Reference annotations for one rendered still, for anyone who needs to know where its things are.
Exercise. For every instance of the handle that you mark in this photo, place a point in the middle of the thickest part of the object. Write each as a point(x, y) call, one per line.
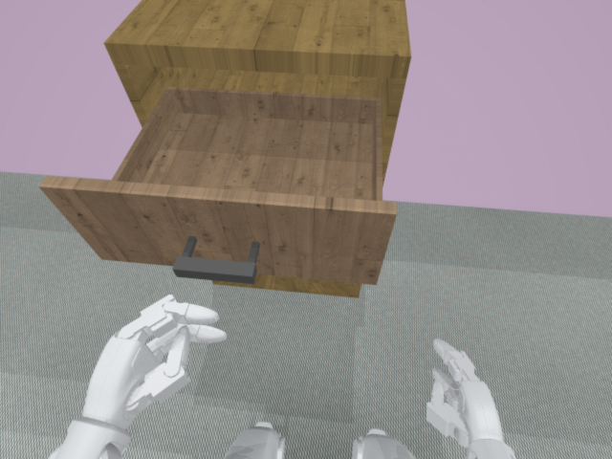
point(219, 270)

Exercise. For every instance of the left robot hand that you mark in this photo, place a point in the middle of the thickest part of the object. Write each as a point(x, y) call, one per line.
point(114, 394)

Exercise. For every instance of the drawer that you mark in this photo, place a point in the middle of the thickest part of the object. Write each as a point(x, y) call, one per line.
point(300, 174)

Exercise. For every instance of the robot right shin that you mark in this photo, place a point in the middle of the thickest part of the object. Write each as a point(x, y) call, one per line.
point(376, 431)

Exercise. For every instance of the right robot hand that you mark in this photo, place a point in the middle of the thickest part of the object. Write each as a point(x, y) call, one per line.
point(467, 399)

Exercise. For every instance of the right robot forearm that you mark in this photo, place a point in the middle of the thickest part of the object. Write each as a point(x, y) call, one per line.
point(489, 449)

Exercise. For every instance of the robot left thigh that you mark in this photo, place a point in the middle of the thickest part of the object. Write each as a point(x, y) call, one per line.
point(257, 442)

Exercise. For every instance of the cabinet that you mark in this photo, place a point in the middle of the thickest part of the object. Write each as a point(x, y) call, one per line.
point(351, 48)

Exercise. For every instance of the left robot forearm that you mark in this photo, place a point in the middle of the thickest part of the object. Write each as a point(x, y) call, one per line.
point(93, 439)

